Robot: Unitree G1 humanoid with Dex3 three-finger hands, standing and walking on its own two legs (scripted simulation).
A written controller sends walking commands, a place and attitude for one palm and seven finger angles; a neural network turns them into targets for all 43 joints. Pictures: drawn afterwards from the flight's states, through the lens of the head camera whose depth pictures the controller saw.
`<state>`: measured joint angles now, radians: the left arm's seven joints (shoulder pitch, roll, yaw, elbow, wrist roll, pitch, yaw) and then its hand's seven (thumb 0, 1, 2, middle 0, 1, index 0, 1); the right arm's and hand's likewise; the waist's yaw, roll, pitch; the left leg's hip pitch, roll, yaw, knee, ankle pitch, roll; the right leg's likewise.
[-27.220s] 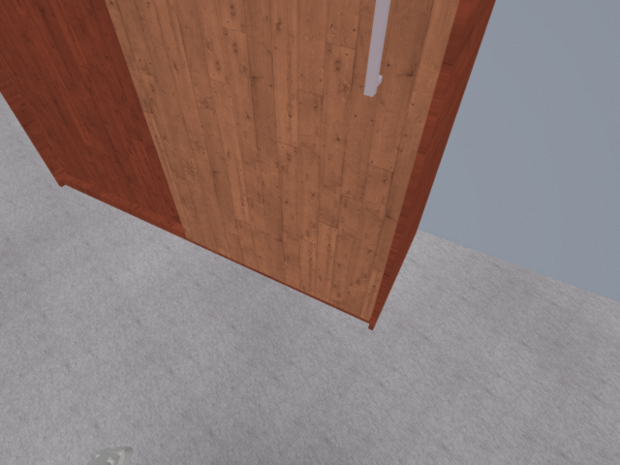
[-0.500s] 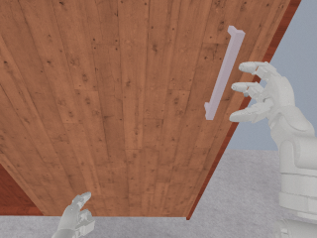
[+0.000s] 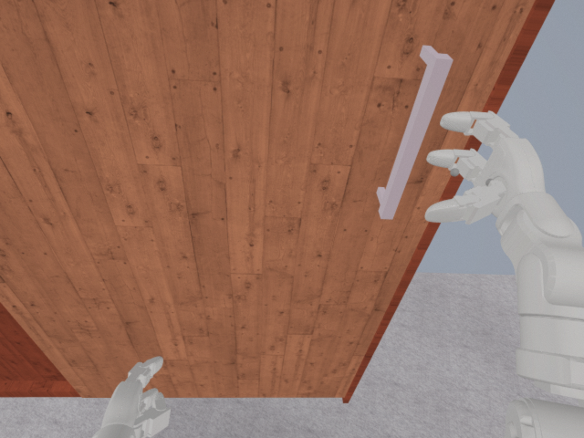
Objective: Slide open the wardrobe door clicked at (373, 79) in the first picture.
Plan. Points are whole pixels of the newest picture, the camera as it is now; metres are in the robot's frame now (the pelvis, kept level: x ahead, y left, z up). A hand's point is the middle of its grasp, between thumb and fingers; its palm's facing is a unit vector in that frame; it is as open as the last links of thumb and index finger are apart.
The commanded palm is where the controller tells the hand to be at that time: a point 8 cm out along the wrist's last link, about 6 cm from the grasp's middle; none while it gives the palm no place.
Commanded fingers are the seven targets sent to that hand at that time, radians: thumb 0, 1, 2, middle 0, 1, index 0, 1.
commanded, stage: move the hooked fingers beside the handle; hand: right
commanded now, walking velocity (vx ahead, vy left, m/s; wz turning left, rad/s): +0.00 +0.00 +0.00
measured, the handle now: (404, 141) +0.43 -0.10 +0.25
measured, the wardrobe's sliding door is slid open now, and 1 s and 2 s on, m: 0.00 0.00 0.00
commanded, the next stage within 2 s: feel for the door with the fingertips in 0.58 s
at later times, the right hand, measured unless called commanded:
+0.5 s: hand (460, 172) +0.38 -0.16 +0.24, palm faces -0.04 +1.00 -0.05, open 14.0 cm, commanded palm +0.35 -0.22 +0.25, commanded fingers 0.00 0.50 -0.30 0.30 1.20 0.30 1.20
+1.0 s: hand (438, 169) +0.37 -0.13 +0.25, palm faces -0.09 +1.00 -0.03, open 14.0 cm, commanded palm +0.34 -0.18 +0.25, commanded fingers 0.00 0.50 -0.30 0.30 1.20 0.30 1.20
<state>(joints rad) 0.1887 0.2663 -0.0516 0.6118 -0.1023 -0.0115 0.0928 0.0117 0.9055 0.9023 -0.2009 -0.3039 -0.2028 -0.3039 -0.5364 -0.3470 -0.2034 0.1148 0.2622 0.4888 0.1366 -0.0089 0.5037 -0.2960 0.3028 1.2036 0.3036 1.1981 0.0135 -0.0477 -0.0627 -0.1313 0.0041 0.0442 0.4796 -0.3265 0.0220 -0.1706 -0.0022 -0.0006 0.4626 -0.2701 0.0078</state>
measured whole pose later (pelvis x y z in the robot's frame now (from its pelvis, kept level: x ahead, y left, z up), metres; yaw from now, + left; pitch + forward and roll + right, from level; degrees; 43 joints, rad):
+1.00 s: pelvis +0.01 -0.01 +0.00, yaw +0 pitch -1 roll -1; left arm 0.17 0.25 -0.05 0.60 -0.09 -0.01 0.08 0.01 0.91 0.90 -0.20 -0.30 -0.20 -0.30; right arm -0.52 -0.28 -0.17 0.03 0.26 0.51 0.10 -0.01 0.50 -0.30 0.30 1.20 0.30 1.20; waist 0.01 -0.05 -0.07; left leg -0.13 0.01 0.04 0.49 -0.34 0.01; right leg -0.17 0.00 -0.01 0.47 -0.28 0.00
